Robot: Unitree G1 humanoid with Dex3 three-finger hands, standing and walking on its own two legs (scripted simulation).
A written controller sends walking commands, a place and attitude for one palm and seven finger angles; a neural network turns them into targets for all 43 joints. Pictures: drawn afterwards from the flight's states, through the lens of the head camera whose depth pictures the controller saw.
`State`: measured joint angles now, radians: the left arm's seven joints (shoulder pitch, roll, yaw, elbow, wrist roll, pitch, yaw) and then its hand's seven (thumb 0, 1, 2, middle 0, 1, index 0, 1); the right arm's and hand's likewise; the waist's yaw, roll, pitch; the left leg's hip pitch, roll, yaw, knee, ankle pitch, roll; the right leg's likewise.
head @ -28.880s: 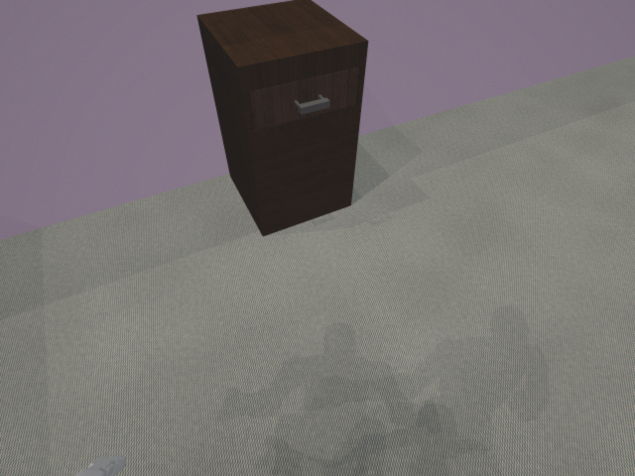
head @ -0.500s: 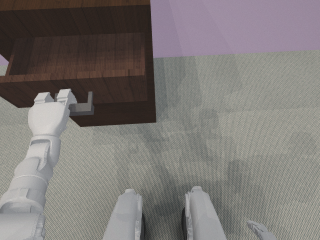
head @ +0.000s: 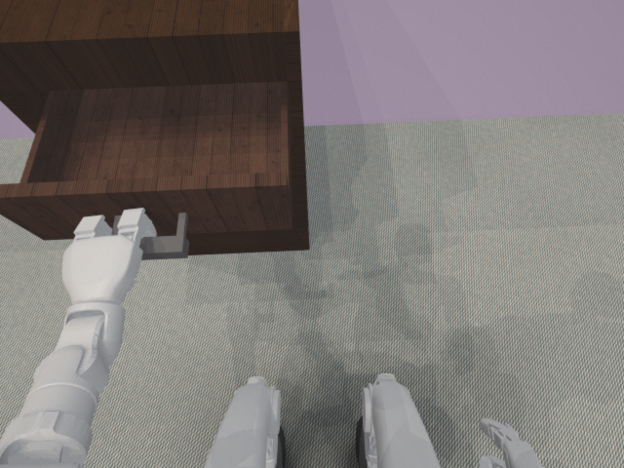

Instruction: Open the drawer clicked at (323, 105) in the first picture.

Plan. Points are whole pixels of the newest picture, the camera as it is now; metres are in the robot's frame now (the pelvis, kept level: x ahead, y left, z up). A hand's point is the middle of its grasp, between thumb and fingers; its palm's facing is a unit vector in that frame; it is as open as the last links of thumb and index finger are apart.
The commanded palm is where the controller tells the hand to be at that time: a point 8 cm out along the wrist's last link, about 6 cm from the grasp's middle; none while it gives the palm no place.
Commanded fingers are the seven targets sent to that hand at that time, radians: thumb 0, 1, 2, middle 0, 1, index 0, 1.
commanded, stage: open the thumb to release the handle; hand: left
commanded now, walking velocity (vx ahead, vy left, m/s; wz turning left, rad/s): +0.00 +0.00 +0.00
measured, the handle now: (149, 234) +0.41 +0.25 -0.04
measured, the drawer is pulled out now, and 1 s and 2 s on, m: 0.17 0.15 0.15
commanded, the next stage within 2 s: lift the hand off the handle in 0.52 s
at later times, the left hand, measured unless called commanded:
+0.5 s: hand (120, 262) +0.38 +0.29 -0.06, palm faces -0.05 -0.01 -1.00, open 11.8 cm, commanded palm +0.35 +0.29 -0.02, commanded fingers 0.00 -0.50 0.30 -0.30 -1.20 -0.30 -1.20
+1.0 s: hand (124, 260) +0.38 +0.28 -0.06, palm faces -0.04 -0.02 -1.00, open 13.7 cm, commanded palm +0.36 +0.28 +0.00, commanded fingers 0.00 -0.50 0.30 -0.30 -1.20 -0.30 -1.20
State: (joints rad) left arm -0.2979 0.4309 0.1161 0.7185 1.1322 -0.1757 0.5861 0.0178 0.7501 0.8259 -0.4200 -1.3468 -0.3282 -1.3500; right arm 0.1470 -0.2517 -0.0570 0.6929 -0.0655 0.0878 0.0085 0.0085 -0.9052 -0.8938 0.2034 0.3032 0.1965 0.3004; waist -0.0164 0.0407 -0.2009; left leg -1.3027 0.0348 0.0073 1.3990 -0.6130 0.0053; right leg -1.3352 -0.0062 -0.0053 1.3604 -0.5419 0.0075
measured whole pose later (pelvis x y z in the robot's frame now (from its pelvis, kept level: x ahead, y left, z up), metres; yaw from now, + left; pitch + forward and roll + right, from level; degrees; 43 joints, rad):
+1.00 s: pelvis -0.01 +0.00 -0.01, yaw +0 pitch +30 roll -1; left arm -0.43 0.49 0.12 0.84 1.14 -0.22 0.56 0.00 -0.49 0.30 -0.32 -1.20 -0.34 -1.22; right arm 0.16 -0.26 -0.05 0.72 -0.06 0.05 -0.01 0.01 -0.90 -0.89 0.20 0.30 0.20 0.30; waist -0.04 0.04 -0.20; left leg -1.34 0.03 -0.01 1.42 -0.60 0.00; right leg -1.36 -0.01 -0.02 1.37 -0.53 0.00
